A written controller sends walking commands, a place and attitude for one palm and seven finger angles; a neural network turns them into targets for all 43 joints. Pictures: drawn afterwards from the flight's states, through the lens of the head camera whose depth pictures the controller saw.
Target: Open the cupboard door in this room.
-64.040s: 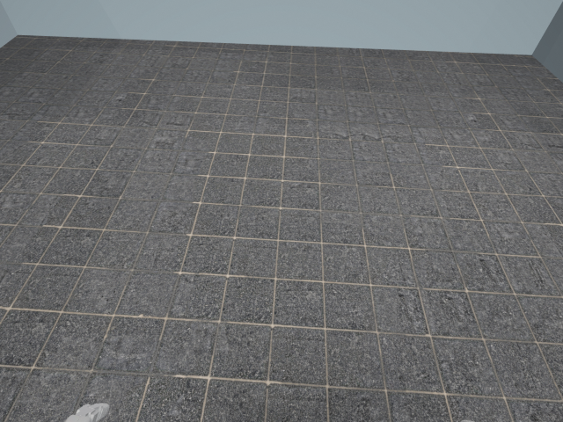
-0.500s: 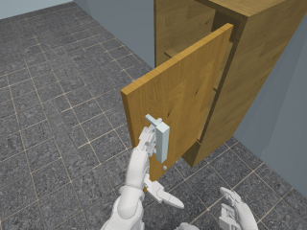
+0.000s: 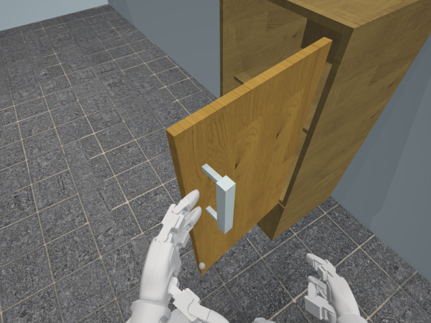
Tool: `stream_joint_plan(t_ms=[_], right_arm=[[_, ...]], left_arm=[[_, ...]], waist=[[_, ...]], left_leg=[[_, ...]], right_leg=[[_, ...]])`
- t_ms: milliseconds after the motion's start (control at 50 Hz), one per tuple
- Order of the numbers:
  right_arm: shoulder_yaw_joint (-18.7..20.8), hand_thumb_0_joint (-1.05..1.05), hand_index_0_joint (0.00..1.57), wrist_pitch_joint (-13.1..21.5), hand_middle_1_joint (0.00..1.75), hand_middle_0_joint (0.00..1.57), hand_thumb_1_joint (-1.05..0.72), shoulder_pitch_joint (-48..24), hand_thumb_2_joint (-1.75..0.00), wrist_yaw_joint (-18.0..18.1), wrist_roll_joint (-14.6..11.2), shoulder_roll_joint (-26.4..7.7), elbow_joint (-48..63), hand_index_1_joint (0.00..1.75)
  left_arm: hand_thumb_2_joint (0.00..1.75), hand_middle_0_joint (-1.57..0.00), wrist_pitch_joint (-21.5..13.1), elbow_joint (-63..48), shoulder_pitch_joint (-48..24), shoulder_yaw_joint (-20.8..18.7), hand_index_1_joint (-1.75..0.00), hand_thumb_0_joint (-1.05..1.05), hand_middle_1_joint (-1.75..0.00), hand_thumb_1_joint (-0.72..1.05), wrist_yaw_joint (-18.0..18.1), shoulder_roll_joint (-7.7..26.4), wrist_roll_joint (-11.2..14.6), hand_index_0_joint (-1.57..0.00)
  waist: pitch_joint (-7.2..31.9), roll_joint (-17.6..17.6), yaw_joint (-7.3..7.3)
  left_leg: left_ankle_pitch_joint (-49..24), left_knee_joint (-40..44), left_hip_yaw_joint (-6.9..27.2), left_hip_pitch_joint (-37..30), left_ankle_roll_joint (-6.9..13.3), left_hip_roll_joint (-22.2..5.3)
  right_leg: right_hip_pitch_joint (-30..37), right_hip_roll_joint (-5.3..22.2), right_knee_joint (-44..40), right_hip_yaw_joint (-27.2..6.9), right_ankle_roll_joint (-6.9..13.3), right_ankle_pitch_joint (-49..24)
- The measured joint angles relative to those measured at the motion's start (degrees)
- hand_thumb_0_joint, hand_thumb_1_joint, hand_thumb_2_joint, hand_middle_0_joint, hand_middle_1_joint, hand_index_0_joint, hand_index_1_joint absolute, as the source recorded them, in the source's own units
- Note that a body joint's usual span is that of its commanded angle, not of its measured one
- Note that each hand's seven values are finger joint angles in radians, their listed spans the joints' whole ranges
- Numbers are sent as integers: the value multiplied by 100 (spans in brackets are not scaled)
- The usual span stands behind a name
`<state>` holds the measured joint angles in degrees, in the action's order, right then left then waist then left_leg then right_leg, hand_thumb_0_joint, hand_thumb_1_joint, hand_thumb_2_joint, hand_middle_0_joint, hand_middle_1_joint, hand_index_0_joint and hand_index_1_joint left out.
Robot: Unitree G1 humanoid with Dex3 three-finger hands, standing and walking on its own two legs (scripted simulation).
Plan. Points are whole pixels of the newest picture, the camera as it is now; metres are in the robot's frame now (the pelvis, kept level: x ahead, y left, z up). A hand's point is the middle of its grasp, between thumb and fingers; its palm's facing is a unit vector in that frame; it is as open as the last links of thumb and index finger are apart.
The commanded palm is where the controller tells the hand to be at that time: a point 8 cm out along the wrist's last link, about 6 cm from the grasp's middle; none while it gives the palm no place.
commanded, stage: slide the hand sideways off the handle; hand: left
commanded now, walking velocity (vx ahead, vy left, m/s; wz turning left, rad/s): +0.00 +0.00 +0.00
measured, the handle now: (217, 200) +0.32 +0.02 +0.07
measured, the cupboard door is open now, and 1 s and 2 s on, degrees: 97 97 97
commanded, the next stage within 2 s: draw the hand back to the body in 0.38 s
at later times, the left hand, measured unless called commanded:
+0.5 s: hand (165, 289) +0.17 +0.08 +0.07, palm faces -0.09 -0.99 +0.04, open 16.4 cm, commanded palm +0.15 +0.14 +0.08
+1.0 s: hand (104, 277) +0.17 +0.15 +0.14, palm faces -0.07 -1.00 -0.06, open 16.2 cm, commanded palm +0.14 +0.21 +0.15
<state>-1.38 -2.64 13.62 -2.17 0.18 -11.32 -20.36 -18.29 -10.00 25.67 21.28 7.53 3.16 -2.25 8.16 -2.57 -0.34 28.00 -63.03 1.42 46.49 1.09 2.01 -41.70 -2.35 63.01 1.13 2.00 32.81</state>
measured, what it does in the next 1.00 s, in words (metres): stands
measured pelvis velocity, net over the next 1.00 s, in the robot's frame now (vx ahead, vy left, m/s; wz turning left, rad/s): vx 0.00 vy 0.01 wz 0.00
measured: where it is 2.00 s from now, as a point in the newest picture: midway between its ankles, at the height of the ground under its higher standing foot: outside the picture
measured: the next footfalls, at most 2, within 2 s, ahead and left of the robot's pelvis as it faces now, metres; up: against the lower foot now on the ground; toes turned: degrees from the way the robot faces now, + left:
none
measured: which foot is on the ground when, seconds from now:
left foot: down 0.00-1.00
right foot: down 0.00-1.00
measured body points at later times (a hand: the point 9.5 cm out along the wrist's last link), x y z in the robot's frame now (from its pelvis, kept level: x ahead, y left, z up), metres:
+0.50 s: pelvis +0.00 -0.01 -0.01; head +0.04 -0.02 +0.44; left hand +0.17 +0.14 +0.07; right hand +0.19 -0.24 -0.08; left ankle +0.03 +0.11 -0.66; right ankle -0.01 -0.10 -0.66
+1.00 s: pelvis +0.00 +0.01 +0.02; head +0.00 +0.01 +0.47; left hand +0.17 +0.20 +0.14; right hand +0.19 -0.21 -0.03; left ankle +0.03 +0.11 -0.66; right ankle -0.01 -0.10 -0.66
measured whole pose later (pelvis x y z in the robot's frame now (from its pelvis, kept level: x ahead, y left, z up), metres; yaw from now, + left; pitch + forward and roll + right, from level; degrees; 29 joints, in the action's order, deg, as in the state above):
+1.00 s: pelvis +0.00 +0.01 +0.02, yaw +0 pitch +7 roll -3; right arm -1.7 1.5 17.5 2.7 -2.9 -12.8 -19.8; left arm -10.7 -28.6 39.2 1.1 -6.8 14.0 12.0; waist 9.0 -3.7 0.2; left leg 26.3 -58.0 2.5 38.8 2.0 1.5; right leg -32.6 -2.9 54.8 1.8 1.0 29.6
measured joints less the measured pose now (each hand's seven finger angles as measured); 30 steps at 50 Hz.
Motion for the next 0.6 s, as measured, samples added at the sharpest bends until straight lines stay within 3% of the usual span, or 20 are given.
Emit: stream_joint_plan(t_ms=[440, 520, 600], right_arm=[[163, 2, 20, 235, 30, 20, -90, 222, -90, 258, -92, -122, 34, 30], [186, 2, 20, 294, 30, 20, -90, 216, -90, 291, -103, -145, 67, 30], [165, 2, 20, 238, 30, 20, -90, 207, -90, 329, -136, -100, 102, 30]], left_arm=[[30, -15, -320, -821, 1253, -1058, -30, -1, -30, -50, -1121, 442, 854, -15], [30, -15, -348, -897, 1217, -998, -30, -1, -30, -51, -1153, 441, 885, -15], [30, -15, -165, -1094, 1096, -1016, -30, -1, -30, -51, -1079, 585, 826, -15]], waist=[[141, -21, 13], [153, -46, 13], [123, -64, 41]], left_leg=[[128, -314, 133, 365, -96, -48], [141, -426, 150, 473, -72, -43], [135, -422, 122, 394, -40, -55]], right_leg=[[-318, -63, 263, 142, 74, 130], [-401, -61, 340, 164, 57, 135], [-324, -70, 315, 135, 34, 108]])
